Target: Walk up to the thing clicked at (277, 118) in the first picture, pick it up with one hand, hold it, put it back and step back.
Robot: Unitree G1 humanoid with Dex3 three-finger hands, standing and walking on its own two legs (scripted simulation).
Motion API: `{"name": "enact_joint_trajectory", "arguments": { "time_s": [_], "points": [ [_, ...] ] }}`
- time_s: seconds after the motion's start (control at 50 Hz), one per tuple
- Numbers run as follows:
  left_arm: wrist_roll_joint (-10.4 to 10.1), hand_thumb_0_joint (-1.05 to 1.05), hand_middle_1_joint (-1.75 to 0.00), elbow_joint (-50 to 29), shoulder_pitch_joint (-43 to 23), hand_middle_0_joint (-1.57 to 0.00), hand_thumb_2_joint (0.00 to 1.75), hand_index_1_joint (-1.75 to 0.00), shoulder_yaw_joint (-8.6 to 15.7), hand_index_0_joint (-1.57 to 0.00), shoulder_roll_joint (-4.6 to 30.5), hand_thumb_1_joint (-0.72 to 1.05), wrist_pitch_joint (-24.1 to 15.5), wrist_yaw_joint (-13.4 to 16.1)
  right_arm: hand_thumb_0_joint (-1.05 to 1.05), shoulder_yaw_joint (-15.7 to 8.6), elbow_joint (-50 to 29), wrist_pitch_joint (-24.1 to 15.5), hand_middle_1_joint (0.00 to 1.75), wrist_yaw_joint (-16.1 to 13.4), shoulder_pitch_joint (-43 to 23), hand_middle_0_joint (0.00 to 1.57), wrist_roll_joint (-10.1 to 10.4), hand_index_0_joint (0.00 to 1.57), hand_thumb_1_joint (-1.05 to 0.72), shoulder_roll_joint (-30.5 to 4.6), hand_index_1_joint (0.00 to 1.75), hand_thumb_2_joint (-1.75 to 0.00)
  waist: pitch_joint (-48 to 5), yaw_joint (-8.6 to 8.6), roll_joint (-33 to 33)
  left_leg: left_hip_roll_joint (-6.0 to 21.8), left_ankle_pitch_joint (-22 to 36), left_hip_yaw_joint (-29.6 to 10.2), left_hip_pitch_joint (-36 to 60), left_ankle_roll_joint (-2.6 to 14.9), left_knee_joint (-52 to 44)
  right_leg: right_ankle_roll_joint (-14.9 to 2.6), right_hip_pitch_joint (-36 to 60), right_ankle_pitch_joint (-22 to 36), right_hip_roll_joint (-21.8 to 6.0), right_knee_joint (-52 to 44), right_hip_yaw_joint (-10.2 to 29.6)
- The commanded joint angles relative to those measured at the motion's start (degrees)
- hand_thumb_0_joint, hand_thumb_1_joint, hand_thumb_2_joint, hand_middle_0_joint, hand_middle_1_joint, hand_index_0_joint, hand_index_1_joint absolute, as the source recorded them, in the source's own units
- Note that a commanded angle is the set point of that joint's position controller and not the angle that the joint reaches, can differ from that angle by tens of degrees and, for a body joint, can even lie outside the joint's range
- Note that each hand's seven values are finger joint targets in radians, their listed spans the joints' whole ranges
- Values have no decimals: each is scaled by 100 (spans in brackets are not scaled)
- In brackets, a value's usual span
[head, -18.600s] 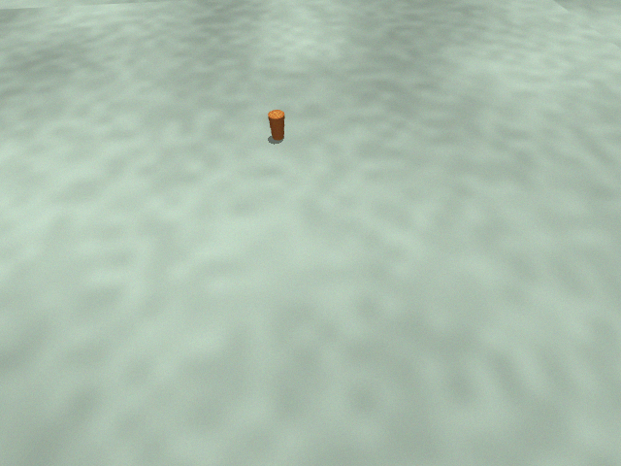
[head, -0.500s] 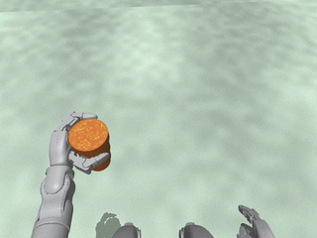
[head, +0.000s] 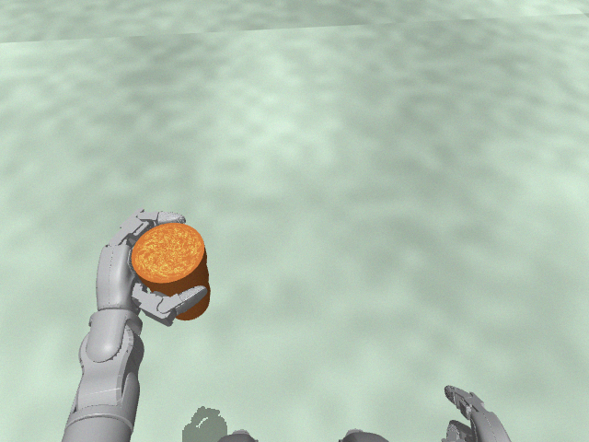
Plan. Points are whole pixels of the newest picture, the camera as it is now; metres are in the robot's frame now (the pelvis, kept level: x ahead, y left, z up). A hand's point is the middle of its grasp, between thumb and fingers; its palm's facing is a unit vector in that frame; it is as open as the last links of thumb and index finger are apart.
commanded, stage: hold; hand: left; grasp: from the side
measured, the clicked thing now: (179, 278) +0.33 +0.16 +0.02
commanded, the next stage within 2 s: none
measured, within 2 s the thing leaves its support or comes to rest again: neither
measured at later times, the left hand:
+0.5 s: hand (169, 272) +0.32 +0.17 +0.06, palm faces +0.07 -1.00 +0.00, open 11.3 cm
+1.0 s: hand (161, 269) +0.32 +0.17 +0.06, palm faces +0.08 -1.00 +0.00, open 11.3 cm
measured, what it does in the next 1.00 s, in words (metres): stands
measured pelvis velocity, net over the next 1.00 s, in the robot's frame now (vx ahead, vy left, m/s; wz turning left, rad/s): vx -0.01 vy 0.01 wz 0.00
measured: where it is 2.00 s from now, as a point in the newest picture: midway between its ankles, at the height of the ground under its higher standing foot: outside the picture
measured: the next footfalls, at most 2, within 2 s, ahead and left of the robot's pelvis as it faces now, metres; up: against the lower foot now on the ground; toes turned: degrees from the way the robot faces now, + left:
none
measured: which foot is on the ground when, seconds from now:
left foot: down 0.00-1.00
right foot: down 0.00-1.00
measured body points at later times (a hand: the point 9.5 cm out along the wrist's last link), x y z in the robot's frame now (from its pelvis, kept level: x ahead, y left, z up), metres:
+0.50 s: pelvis -0.01 +0.00 +0.01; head +0.03 +0.00 +0.46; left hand +0.31 +0.22 +0.06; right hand +0.13 -0.25 -0.10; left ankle +0.00 +0.12 -0.70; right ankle +0.00 -0.11 -0.70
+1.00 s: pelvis -0.01 +0.01 +0.01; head +0.03 +0.01 +0.46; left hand +0.31 +0.23 +0.07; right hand +0.12 -0.24 -0.10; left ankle +0.00 +0.12 -0.70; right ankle +0.00 -0.11 -0.70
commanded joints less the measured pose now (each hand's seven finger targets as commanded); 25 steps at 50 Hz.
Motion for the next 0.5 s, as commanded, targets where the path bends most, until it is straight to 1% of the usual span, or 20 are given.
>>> {"name": "enact_joint_trajectory", "arguments": {
  "time_s": [0.0,0.06,0.08,0.1,0.12,0.14,0.16,0.18,0.2,0.22,0.24,0.3,0.32,0.34,0.36,0.38,0.4,0.42,0.44,0.48],
  "points": [
    [-58,0,-138,-1335,-1482,-126,118,-137,191,-127,739,9,-407,2,0,-326,-694,-222,30,-67,-74,20,11,20,-91,-782,30,-90,-1567,-31,36,-119,1909,-47,963,117,-674,38,839,2122,47,-688,153],
    [-81,0,-138,-1190,-1446,-126,117,-138,196,-127,685,8,-384,-2,0,-311,-704,-205,30,-59,-118,20,6,20,-91,-774,30,-90,-1428,-11,16,-126,1793,-55,897,101,-747,31,873,1999,51,-733,133],
    [-81,0,-139,-1090,-1393,-126,117,-138,254,-128,720,7,-372,6,0,-313,-720,-214,30,-63,-133,20,7,20,-91,-771,30,-90,-1491,21,-39,-138,1781,-32,907,114,-731,55,963,2026,46,-779,151],
    [-66,0,-138,-1284,-1511,-126,118,-138,288,-128,822,9,-386,10,0,-320,-731,-219,30,-70,-135,20,15,20,-91,-775,30,-90,-1546,0,-72,-148,1770,-4,915,134,-723,75,1020,2103,20,-821,190],
    [-57,0,-138,-1106,-1372,-126,118,-138,273,-128,760,8,-367,12,0,-303,-720,-206,30,-74,-111,20,13,20,-91,-750,30,-90,-1578,14,-96,-159,1823,1,899,137,-743,79,1126,2173,14,-815,192],
    [-58,0,-138,-1532,-1576,-126,118,-138,304,-128,883,10,-412,29,0,-302,-734,-201,30,-81,-145,20,15,20,-91,-750,30,-90,-1545,45,44,-174,1755,35,943,135,-772,86,1095,2152,-15,-863,227],
    [-54,0,-139,-1365,-1455,-127,119,-139,233,-129,769,8,-382,41,0,-284,-727,-191,30,-87,-128,20,12,20,-92,-728,30,-90,-1577,6,-40,-180,1779,34,992,144,-780,99,1144,2202,-20,-881,236],
    [-71,0,-138,-1033,-1334,-126,118,-138,75,-128,530,5,-343,12,0,-273,-723,-206,30,-81,-144,20,4,20,-92,-730,30,-90,-1442,-48,-92,-168,1811,27,984,144,-774,87,1034,2181,10,-876,207],
    [-95,0,-138,-1154,-1346,-125,119,-138,130,-127,573,9,-343,13,0,-291,-696,-216,30,-82,-135,20,15,20,-91,-752,30,-90,-1459,-34,-51,-157,1901,27,1055,150,-785,88,1024,2258,5,-869,207],
    [-84,0,-138,-1071,-1435,-126,119,-139,57,-127,517,8,-338,-5,0,-295,-690,-226,30,-79,-158,20,2,20,-91,-754,30,-90,-1411,-83,-80,-153,1903,12,1043,148,-779,87,1002,2234,17,-873,189],
    [-62,0,-138,-1280,-1630,-125,119,-138,207,-127,734,10,-371,14,0,-320,-713,-236,30,-91,-202,20,21,20,-91,-785,30,-90,-1404,-17,88,-151,1836,5,1083,127,-840,70,961,2123,13,-888,181],
    [-17,0,-138,-1284,-1561,-126,119,-138,335,-127,853,9,-409,63,0,-295,-742,-214,30,-89,-236,20,10,20,-91,-752,30,-90,-1363,32,3,-157,1545,-2,1060,117,-956,58,1051,1839,8,-957,164],
    [-39,0,-138,-1332,-1567,-127,118,-138,254,-128,748,9,-433,56,0,-270,-729,-221,30,-88,-243,20,1,20,-91,-694,30,-90,-1342,37,-29,-172,1444,9,980,122,-948,76,1085,1778,-8,-994,180],
    [-53,0,-138,-1259,-1514,-125,118,-138,288,-127,732,9,-447,78,0,-267,-719,-223,30,-93,-236,20,-2,20,-91,-692,30,-90,-1244,24,-83,-177,1348,24,952,127,-954,83,1019,1704,-6,-1029,195],
    [-91,0,-138,-879,-1226,-126,119,-138,208,-128,526,11,-418,50,0,-254,-720,-238,30,-81,-289,20,6,20,-91,-685,30,-90,-1075,-29,-273,-174,1241,8,822,143,-967,101,999,1598,-6,-1041,177],
    [-101,0,-139,-849,-1253,-126,119,-139,331,-128,641,11,-421,43,0,-280,-706,-260,30,-86,-297,20,6,20,-91,-725,30,-90,-1144,16,-241,-184,1282,35,812,156,-925,123,1023,1683,-45,-1080,242],
    [-89,0,-140,-1017,-1345,-127,119,-140,219,-129,602,9,-452,22,0,-291,-727,-269,30,-79,-315,20,6,20,-92,-732,30,-90,-1229,-35,-173,-181,1330,22,874,154,-952,109,1054,1737,-39,-1039,230],
    [-48,0,-139,-1371,-1570,-127,120,-139,270,-128,807,10,-480,15,0,-301,-746,-272,30,-89,-327,20,17,20,-91,-740,30,-90,-1333,50,32,-191,1375,52,983,135,-964,86,1049,1763,-47,-1051,250],
    [-23,0,-139,-1236,-1405,-127,119,-139,150,-128,705,7,-463,-9,0,-292,-764,-246,30,-96,-293,20,8,20,-92,-727,30,-90,-1549,-21,-44,-196,1539,43,1095,148,-931,111,1198,1931,-40,-1039,241],
    [-30,0,-138,-1203,-1315,-126,118,-138,145,-127,686,10,-459,-43,0,-285,-731,-256,30,-96,-262,20,7,20,-92,-739,30,-90,-1485,9,7,-200,1653,47,1118,147,-930,97,1190,2041,-32,-1027,238]
  ]
}}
